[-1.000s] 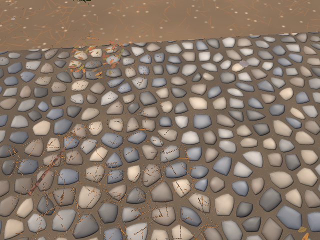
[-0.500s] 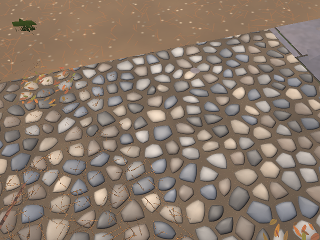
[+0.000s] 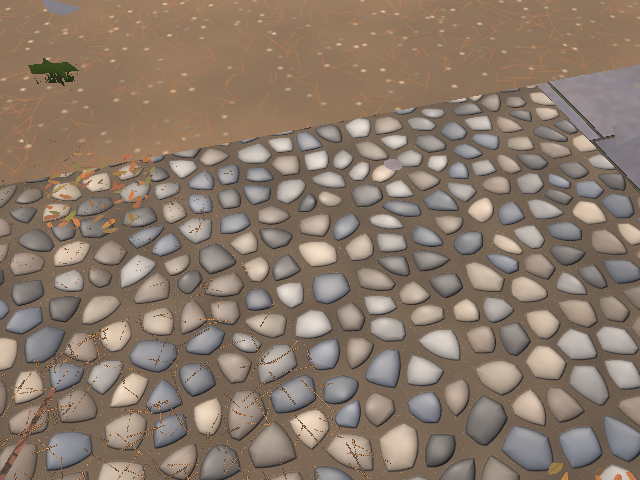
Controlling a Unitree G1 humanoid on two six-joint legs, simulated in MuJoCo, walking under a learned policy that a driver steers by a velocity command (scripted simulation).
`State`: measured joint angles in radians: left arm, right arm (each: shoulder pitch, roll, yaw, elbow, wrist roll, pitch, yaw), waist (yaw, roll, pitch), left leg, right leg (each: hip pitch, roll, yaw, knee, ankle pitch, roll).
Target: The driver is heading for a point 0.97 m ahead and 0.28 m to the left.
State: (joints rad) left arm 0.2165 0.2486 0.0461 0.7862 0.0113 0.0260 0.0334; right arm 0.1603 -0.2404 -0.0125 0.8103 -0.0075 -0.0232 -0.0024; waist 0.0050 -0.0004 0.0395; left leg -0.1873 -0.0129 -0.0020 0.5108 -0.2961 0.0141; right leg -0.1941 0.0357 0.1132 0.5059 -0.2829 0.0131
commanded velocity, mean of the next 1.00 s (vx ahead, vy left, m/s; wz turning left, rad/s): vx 0.23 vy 0.00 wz -0.01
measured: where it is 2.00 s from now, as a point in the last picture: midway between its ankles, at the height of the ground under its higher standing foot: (325, 365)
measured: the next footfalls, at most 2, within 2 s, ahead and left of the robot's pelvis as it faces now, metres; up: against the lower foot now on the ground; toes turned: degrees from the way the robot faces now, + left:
right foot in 0.64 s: +0.11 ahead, -0.14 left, +0.00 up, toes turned -1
left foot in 1.12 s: +0.47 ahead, +0.08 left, +0.00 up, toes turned +2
